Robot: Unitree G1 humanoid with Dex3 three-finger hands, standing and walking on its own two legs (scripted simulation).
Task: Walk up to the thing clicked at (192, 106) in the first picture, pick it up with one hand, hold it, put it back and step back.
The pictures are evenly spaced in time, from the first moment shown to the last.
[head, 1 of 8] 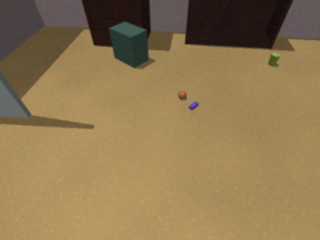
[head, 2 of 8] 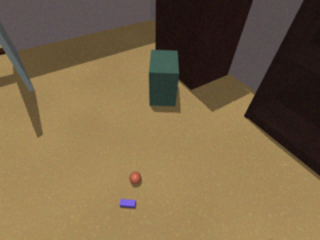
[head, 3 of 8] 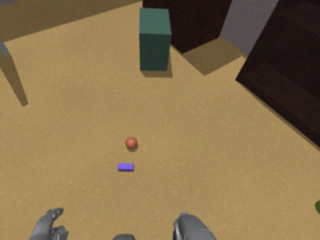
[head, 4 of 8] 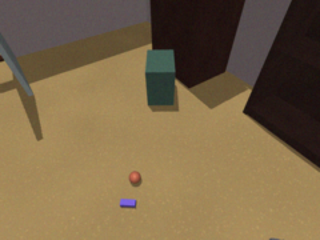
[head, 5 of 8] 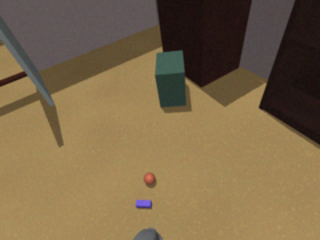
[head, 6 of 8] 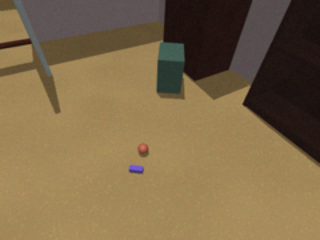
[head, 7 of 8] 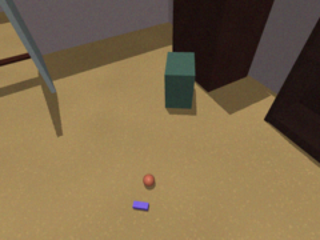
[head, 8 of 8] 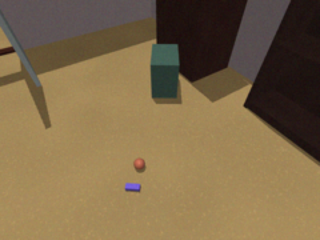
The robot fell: no
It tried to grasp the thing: no
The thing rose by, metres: 0.00
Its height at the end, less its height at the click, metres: +0.00
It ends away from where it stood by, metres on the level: 0.00
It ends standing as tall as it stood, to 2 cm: yes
